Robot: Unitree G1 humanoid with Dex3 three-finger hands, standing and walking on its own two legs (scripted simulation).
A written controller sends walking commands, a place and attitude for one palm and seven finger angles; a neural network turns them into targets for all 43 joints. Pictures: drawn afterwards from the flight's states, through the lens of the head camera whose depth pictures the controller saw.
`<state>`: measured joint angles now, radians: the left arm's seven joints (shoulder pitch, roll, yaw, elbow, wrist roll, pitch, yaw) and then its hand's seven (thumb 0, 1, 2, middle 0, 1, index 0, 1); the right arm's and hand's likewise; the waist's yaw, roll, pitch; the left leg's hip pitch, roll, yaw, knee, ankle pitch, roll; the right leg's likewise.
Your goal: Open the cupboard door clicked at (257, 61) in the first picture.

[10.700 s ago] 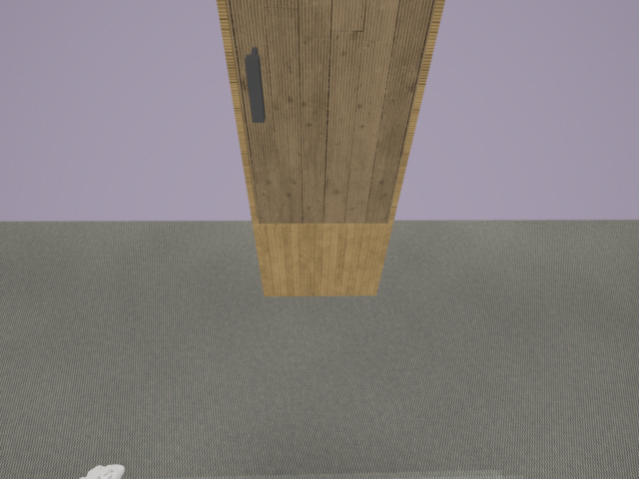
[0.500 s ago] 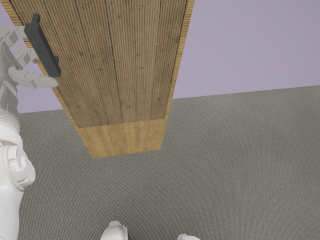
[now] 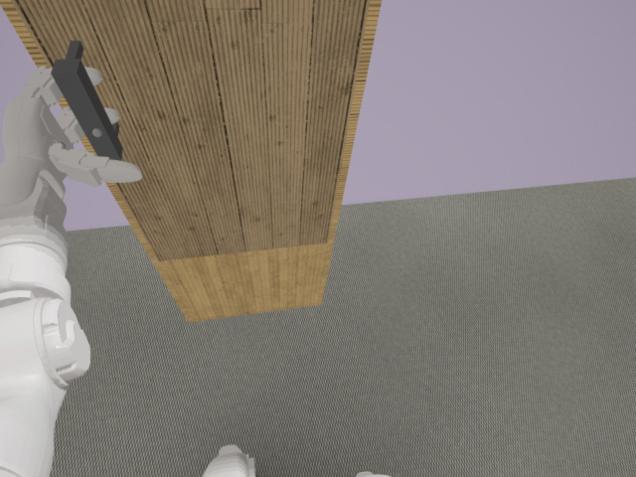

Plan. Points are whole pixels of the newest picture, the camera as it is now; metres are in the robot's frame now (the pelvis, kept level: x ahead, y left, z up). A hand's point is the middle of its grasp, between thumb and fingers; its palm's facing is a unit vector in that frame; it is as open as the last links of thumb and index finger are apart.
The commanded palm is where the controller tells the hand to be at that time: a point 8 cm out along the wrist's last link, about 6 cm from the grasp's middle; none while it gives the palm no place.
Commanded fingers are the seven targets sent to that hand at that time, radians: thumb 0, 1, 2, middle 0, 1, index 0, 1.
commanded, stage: slide the fingers in behind the handle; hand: left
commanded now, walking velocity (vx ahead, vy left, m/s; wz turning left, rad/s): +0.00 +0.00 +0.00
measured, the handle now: (94, 104) +0.55 +0.25 +0.13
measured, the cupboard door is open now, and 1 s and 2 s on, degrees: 0 0 24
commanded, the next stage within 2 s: close the thumb around the handle in 0.44 s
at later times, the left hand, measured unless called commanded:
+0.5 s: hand (98, 133) +0.50 +0.23 +0.14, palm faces +0.11 -0.99 +0.01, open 14.0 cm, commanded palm +0.48 +0.27 +0.13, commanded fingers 0.00 -0.50 0.30 -0.30 -1.20 -0.30 -1.20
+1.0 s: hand (108, 129) +0.51 +0.22 +0.13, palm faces +0.12 -0.99 +0.00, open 8.3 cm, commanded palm +0.48 +0.27 +0.13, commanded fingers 0.00 0.84 0.88 -0.40 -1.34 -0.40 -1.34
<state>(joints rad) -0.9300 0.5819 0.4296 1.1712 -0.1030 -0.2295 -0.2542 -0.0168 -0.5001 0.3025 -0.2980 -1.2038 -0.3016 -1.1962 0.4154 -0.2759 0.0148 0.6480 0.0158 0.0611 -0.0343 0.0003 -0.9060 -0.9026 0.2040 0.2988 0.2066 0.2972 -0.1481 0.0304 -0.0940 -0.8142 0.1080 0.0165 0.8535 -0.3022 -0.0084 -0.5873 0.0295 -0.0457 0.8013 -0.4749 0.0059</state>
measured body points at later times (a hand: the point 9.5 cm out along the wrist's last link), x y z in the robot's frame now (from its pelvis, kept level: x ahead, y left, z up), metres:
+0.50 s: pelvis +0.00 +0.00 +0.00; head +0.08 +0.02 +0.44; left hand +0.48 +0.28 +0.14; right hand +0.00 -0.27 -0.11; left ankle +0.06 +0.13 -0.70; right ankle -0.05 -0.13 -0.70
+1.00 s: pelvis +0.00 +0.00 +0.00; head +0.09 +0.02 +0.44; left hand +0.49 +0.28 +0.13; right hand -0.01 -0.26 -0.11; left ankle +0.06 +0.13 -0.70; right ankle -0.05 -0.13 -0.70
